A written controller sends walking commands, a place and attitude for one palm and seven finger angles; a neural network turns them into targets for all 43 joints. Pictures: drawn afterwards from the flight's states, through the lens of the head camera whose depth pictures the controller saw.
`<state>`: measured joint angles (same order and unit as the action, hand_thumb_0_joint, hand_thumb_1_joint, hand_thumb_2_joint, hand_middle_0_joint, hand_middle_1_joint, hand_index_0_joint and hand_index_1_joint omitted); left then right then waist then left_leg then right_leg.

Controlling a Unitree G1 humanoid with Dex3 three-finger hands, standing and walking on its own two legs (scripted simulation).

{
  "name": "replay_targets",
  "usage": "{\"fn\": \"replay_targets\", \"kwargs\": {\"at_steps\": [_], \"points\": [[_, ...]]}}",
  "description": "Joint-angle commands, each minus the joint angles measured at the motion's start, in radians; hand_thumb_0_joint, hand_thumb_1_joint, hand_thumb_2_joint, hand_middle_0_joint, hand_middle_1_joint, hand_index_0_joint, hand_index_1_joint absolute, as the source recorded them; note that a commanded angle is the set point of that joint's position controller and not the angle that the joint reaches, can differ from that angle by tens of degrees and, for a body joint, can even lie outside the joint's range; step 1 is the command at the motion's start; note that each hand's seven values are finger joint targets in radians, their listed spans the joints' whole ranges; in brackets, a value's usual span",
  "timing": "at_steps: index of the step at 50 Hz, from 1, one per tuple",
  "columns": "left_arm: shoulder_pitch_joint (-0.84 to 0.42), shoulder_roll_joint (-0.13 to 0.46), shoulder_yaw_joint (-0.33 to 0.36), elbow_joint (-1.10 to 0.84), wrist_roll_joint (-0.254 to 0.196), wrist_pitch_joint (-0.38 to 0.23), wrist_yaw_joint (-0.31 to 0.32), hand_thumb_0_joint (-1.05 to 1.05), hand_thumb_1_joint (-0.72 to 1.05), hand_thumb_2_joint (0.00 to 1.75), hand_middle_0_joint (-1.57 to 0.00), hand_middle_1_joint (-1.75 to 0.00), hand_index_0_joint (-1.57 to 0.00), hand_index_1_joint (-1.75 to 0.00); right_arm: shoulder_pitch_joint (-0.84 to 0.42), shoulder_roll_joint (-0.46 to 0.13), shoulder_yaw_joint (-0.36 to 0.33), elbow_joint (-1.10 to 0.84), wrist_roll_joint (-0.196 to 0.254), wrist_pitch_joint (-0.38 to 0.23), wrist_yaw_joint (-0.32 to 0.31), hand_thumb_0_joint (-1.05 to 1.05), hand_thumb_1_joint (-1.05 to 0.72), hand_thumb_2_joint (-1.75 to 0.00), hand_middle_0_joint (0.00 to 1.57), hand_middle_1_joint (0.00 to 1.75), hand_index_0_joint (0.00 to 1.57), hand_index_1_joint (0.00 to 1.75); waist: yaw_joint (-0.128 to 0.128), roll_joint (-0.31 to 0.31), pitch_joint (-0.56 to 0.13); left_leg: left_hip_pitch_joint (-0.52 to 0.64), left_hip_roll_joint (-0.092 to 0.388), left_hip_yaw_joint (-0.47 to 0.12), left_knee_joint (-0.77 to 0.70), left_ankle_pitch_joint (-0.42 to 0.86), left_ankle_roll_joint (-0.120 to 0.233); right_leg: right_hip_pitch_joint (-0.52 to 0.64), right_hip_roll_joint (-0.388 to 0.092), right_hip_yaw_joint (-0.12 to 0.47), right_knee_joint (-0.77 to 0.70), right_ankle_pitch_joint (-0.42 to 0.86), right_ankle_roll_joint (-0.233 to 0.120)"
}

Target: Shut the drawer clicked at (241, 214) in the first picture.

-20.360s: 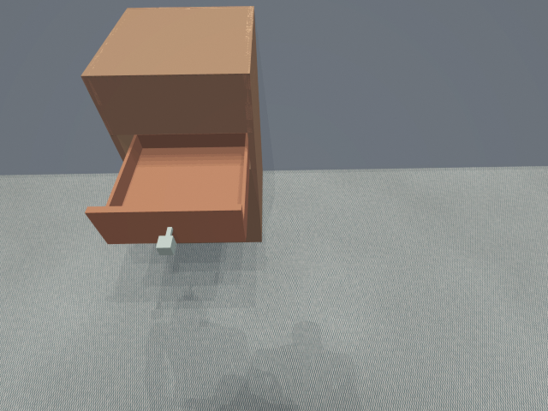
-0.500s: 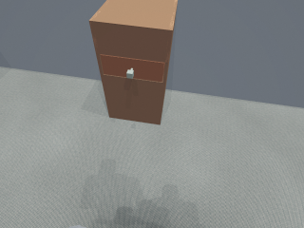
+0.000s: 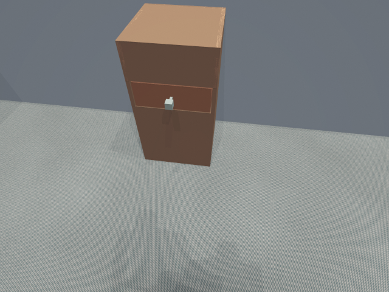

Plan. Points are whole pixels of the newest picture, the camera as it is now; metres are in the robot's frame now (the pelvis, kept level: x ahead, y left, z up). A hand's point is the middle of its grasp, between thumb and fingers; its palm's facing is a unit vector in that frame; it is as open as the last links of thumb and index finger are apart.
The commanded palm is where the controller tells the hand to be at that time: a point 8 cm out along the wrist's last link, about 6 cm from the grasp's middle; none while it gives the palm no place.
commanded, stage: let the arm hang, fingers relaxed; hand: left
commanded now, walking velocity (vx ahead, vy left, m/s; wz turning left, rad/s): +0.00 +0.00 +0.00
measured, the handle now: (170, 102) +0.96 +0.17 -0.24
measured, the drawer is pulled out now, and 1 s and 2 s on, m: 0.00 0.00 0.00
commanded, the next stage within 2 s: look to check the result in 0.20 s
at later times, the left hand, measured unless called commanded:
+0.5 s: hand out of the picture +0.03 +0.18 -0.17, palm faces +0.01 -0.98 -0.21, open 7.4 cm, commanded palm none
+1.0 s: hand out of the picture +0.05 +0.18 -0.17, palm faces +0.00 -0.98 -0.22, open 7.4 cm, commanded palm none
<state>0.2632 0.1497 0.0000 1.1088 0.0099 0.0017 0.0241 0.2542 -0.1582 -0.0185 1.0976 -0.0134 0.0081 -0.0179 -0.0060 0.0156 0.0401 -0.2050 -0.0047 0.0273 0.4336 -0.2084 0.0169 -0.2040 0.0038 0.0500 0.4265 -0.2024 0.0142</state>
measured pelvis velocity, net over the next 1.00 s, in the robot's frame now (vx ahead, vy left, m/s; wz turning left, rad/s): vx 0.03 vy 0.00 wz -0.01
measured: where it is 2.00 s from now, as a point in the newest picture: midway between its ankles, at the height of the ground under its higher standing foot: outside the picture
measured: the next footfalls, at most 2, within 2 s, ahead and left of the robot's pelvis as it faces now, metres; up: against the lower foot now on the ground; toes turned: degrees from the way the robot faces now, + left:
none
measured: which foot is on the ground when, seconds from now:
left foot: down 0.00-1.00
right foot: down 0.00-1.00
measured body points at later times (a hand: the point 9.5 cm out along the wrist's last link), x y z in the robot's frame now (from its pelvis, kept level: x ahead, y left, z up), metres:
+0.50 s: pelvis +0.02 +0.00 +0.00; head +0.03 -0.01 +0.45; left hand +0.03 +0.23 -0.16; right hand +0.00 -0.22 -0.16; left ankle +0.02 +0.11 -0.74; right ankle +0.02 -0.13 -0.74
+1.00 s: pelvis +0.03 +0.00 +0.00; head +0.05 -0.01 +0.45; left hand +0.05 +0.23 -0.15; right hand +0.04 -0.24 -0.16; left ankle +0.02 +0.11 -0.74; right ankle +0.02 -0.13 -0.74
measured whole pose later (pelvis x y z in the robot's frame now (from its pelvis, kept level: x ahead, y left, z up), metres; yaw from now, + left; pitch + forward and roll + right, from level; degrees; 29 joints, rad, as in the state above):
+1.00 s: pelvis +0.03 +0.00 +0.00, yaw -1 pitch -1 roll +0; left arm 0.21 0.18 0.02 1.13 0.01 -0.01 0.03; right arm 0.22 -0.17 -0.02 1.14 -0.01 -0.01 -0.03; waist -0.01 0.01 0.06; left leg -0.15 0.00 0.04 0.40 -0.23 0.01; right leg -0.16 0.01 0.06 0.40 -0.23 0.01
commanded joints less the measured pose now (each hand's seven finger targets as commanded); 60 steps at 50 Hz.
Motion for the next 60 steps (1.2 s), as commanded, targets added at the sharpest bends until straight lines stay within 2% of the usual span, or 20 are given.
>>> {"fn": "replay_targets", "kwargs": {"at_steps": [1,5,11,12,13,19,24,28,32,38,42,48,52,53,60], "points": [[0.042,0.12,0.025,-0.02,0.003,-0.017,0.01,0.0,0.9,0.9,-0.2,-0.3,-0.2,-0.3,0.073,-0.092,-0.021,-0.013,-0.002,-0.02,-0.012,0.0,-0.9,-0.9,0.2,0.3,0.2,0.3,-0.005,-0.009,0.027,0.026,0.092,-0.089,-0.098,0.012,0.019,-0.062,-0.076,0.057,-0.095,-0.002,-0.044],[0.042,0.113,0.026,-0.01,0.003,-0.017,0.011,0.0,0.9,0.9,-0.2,-0.3,-0.2,-0.3,0.071,-0.088,-0.021,-0.005,-0.002,-0.022,-0.015,0.0,-0.9,-0.9,0.2,0.3,0.2,0.3,-0.005,0.009,0.03,0.028,0.094,-0.09,-0.099,0.022,0.019,-0.055,-0.074,0.056,-0.093,0.006,-0.043],[0.041,0.113,0.029,-0.006,0.002,-0.019,0.011,0.0,0.9,0.9,-0.2,-0.3,-0.2,-0.3,0.074,-0.089,-0.022,0.003,-0.001,-0.027,-0.018,0.0,-0.9,-0.9,0.2,0.3,0.2,0.3,-0.002,-0.006,0.009,0.048,0.098,-0.088,-0.092,0.075,0.021,-0.03,-0.077,0.051,-0.086,0.047,-0.042],[0.042,0.118,0.029,-0.006,0.003,-0.021,0.012,0.0,0.9,0.9,-0.2,-0.3,-0.2,-0.3,0.076,-0.093,-0.023,0.002,0.001,-0.027,-0.018,0.0,-0.9,-0.9,0.2,0.3,0.2,0.3,-0.001,-0.026,0.008,0.049,0.099,-0.089,-0.086,0.094,0.022,-0.028,-0.076,0.053,-0.084,0.062,-0.043],[0.037,0.112,0.029,-0.006,0.003,-0.021,0.013,0.0,0.9,0.9,-0.2,-0.3,-0.2,-0.3,0.077,-0.091,-0.023,0.007,0.0,-0.028,-0.019,0.0,-0.9,-0.9,0.2,0.3,0.2,0.3,-0.004,-0.013,0.007,0.052,0.099,-0.086,-0.087,0.101,0.021,-0.024,-0.077,0.054,-0.084,0.066,-0.043],[0.031,0.114,0.03,-0.003,0.002,-0.017,0.013,0.0,0.9,0.9,-0.2,-0.3,-0.2,-0.3,0.076,-0.089,-0.023,0.014,-0.001,-0.024,-0.019,0.0,-0.9,-0.9,0.2,0.3,0.2,0.3,-0.003,-0.009,0.04,0.039,0.099,-0.087,-0.102,0.049,0.02,-0.04,-0.073,0.055,-0.093,0.023,-0.045],[0.028,0.12,0.032,-0.003,0.002,-0.019,0.012,0.0,0.9,0.9,-0.2,-0.3,-0.2,-0.3,0.076,-0.097,-0.025,0.016,-0.001,-0.028,-0.02,0.0,-0.9,-0.9,0.2,0.3,0.2,0.3,-0.003,-0.019,0.008,0.062,0.103,-0.086,-0.097,0.08,0.022,-0.024,-0.076,0.053,-0.086,0.049,-0.043],[0.021,0.126,0.034,-0.004,0.002,-0.021,0.013,0.0,0.9,0.9,-0.2,-0.3,-0.2,-0.3,0.067,-0.101,-0.027,0.015,0.0,-0.028,-0.02,0.0,-0.9,-0.9,0.2,0.3,0.2,0.3,-0.003,-0.028,0.017,0.062,0.1,-0.084,-0.09,0.1,0.022,-0.024,-0.078,0.058,-0.088,0.072,-0.045],[0.017,0.135,0.036,-0.006,0.002,-0.023,0.014,0.0,0.9,0.9,-0.2,-0.3,-0.2,-0.3,0.059,-0.11,-0.029,0.014,0.0,-0.031,-0.021,0.0,-0.9,-0.9,0.2,0.3,0.2,0.3,-0.004,-0.001,-0.001,0.08,0.102,-0.08,-0.085,0.132,0.021,-0.013,-0.079,0.059,-0.082,0.102,-0.046],[0.008,0.136,0.036,-0.003,0.003,-0.021,0.012,0.0,0.9,0.9,-0.2,-0.3,-0.2,-0.3,0.045,-0.116,-0.029,0.014,-0.001,-0.029,-0.02,0.0,-0.9,-0.9,0.2,0.3,0.2,0.3,-0.004,-0.009,0.024,0.074,0.105,-0.081,-0.097,0.099,0.019,-0.025,-0.08,0.058,-0.095,0.07,-0.043],[0.002,0.147,0.038,-0.008,0.003,-0.025,0.012,0.0,0.9,0.9,-0.2,-0.3,-0.2,-0.3,0.042,-0.131,-0.031,0.01,0.001,-0.033,-0.021,0.0,-0.9,-0.9,0.2,0.3,0.2,0.3,-0.005,-0.022,-0.008,0.094,0.107,-0.082,-0.088,0.154,0.02,-0.003,-0.08,0.061,-0.085,0.124,-0.045],[-0.006,0.156,0.038,-0.006,0.003,-0.025,0.011,0.0,0.9,0.9,-0.2,-0.3,-0.2,-0.3,0.025,-0.135,-0.029,0.011,0.0,-0.03,-0.02,0.0,-0.9,-0.9,0.2,0.3,0.2,0.3,-0.006,-0.01,0.014,0.09,0.106,-0.078,-0.094,0.133,0.017,-0.011,-0.085,0.063,-0.099,0.116,-0.044],[-0.01,0.166,0.041,-0.011,0.003,-0.028,0.011,0.0,0.9,0.9,-0.2,-0.3,-0.2,-0.3,0.019,-0.147,-0.032,0.008,0.001,-0.032,-0.02,0.0,-0.9,-0.9,0.2,0.3,0.2,0.3,-0.005,-0.027,-0.015,0.106,0.107,-0.079,-0.089,0.158,0.017,0.008,-0.085,0.066,-0.095,0.15,-0.046],[-0.016,0.166,0.04,-0.009,0.002,-0.028,0.01,0.0,0.9,0.9,-0.2,-0.3,-0.2,-0.3,0.016,-0.146,-0.031,0.009,0.0,-0.032,-0.02,0.0,-0.9,-0.9,0.2,0.3,0.2,0.3,-0.006,-0.028,-0.003,0.1,0.107,-0.078,-0.092,0.152,0.016,0.006,-0.088,0.063,-0.1,0.146,-0.045],[-0.025,0.181,0.042,-0.012,0.001,-0.03,0.01,0.0,0.9,0.9,-0.2,-0.3,-0.2,-0.3,0.006,-0.158,-0.031,0.011,0.0,-0.034,-0.02,0.0,-0.9,-0.9,0.2,0.3,0.2,0.3,-0.005,-0.01,-0.017,0.111,0.109,-0.078,-0.095,0.175,0.015,0.02,-0.091,0.061,-0.098,0.169,-0.046]]}}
